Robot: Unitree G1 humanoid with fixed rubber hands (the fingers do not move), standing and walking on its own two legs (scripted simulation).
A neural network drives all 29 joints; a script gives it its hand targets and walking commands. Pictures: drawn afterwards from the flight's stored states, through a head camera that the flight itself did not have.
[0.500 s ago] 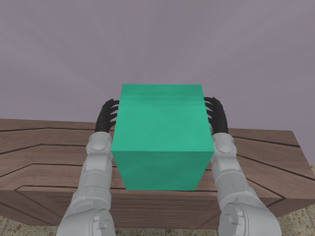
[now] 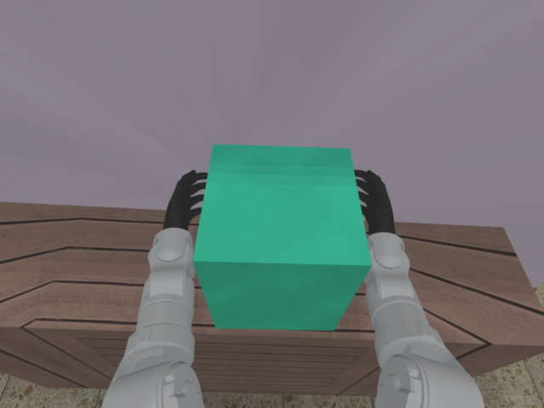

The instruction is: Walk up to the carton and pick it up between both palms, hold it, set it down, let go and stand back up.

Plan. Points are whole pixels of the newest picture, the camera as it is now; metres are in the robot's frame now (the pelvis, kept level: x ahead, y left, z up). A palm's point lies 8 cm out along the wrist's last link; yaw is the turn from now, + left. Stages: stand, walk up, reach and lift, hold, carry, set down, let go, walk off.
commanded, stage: set down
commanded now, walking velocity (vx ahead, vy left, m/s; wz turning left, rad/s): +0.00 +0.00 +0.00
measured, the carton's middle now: (278, 244) +0.37 +0.04 +0.00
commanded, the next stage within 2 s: none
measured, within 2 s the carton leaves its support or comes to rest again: neither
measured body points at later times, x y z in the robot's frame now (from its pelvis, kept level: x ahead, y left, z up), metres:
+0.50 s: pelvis +0.00 +0.00 +0.00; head +0.05 +0.02 +0.45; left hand +0.37 +0.19 +0.04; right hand +0.40 -0.11 +0.05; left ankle +0.03 +0.13 -0.75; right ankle -0.03 -0.11 -0.75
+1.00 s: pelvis -0.01 +0.01 -0.02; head +0.05 +0.03 +0.43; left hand +0.37 +0.25 +0.00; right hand +0.43 -0.11 +0.02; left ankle +0.03 +0.13 -0.75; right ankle -0.03 -0.11 -0.75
